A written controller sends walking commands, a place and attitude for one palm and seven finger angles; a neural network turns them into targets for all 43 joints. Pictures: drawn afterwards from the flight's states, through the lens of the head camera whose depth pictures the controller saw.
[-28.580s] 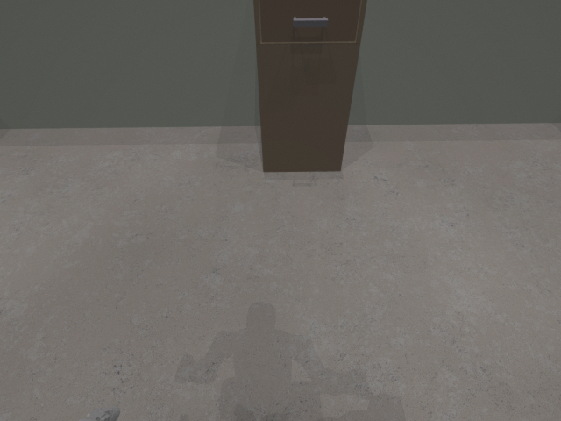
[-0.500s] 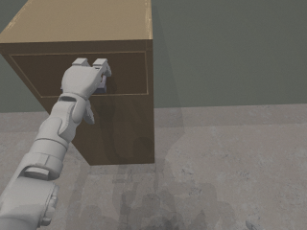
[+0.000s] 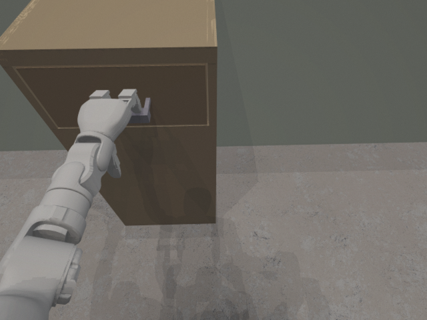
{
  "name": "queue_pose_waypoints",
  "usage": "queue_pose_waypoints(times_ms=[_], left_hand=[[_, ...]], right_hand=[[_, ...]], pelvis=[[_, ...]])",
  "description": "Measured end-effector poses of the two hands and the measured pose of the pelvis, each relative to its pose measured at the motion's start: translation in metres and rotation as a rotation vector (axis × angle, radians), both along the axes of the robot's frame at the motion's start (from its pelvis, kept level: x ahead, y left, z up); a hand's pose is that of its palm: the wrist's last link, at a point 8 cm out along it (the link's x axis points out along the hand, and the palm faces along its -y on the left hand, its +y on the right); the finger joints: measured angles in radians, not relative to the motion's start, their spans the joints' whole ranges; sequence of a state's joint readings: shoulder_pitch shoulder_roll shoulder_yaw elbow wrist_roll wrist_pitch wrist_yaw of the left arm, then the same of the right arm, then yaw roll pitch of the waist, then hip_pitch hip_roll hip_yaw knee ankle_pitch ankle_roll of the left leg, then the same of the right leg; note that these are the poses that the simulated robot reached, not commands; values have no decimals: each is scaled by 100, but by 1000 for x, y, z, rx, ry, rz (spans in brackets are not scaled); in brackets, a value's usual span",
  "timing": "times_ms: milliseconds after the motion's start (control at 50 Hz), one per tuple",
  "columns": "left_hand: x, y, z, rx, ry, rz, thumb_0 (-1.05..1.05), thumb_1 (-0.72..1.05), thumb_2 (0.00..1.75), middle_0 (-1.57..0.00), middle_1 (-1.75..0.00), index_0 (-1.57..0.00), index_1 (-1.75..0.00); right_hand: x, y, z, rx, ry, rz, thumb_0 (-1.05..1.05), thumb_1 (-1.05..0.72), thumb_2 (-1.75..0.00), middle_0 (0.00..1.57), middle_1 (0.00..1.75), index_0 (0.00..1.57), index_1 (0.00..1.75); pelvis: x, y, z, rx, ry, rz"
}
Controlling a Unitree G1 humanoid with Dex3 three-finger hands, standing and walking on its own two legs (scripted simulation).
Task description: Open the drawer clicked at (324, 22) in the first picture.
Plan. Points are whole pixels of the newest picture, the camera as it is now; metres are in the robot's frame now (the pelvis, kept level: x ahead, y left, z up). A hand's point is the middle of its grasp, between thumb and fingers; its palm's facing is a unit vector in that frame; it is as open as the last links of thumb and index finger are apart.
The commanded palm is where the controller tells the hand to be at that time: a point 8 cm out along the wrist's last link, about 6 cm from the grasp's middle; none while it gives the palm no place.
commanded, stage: lower the fingers behind the handle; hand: left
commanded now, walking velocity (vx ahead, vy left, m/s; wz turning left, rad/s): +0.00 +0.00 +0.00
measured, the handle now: (121, 109) +0.55 +0.23 +0.05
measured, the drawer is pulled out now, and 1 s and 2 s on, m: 0.00 0.00 0.00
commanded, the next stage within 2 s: lift the fingers back up to retry in 0.88 s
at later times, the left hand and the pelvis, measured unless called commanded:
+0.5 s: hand (118, 132) +0.46 +0.21 +0.07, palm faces -0.02 +0.03 -1.00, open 14.0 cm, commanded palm +0.44 +0.22 +0.08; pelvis -0.01 -0.01 +0.00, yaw -1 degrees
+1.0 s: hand (118, 133) +0.46 +0.21 +0.07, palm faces -0.01 +0.02 -1.00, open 14.1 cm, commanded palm +0.43 +0.21 +0.09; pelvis -0.02 -0.01 +0.00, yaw -1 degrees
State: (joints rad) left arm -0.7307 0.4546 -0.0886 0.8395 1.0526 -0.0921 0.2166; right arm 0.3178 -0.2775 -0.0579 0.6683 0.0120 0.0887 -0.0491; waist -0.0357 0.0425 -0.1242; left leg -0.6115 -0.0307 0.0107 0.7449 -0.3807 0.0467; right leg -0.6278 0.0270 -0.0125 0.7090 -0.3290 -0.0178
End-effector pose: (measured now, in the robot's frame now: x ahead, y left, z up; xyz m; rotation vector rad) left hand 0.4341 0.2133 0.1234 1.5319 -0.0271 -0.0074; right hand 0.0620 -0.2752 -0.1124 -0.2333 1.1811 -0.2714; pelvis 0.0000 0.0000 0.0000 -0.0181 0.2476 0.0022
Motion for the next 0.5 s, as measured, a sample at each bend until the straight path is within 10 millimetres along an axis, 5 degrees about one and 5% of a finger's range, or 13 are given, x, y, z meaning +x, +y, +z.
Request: queue_pose_waypoints(times_ms=[260,500], left_hand=[[10,-11,-1,53,11,152,0,-49,30,-33,-125,-32,-126],[8,-7,-2,67,28,104,0,-49,30,-30,-124,-26,-126]], right_hand=[[-25,16,-9,80,22,-53,1,-90,-90,20,30,20,29],[-50,-8,-4,15,57,-63,1,-90,-90,20,30,20,29]], pelvis=[[-7,-6,1,6,7,-18],[-13,-13,-2,8,17,-21]])
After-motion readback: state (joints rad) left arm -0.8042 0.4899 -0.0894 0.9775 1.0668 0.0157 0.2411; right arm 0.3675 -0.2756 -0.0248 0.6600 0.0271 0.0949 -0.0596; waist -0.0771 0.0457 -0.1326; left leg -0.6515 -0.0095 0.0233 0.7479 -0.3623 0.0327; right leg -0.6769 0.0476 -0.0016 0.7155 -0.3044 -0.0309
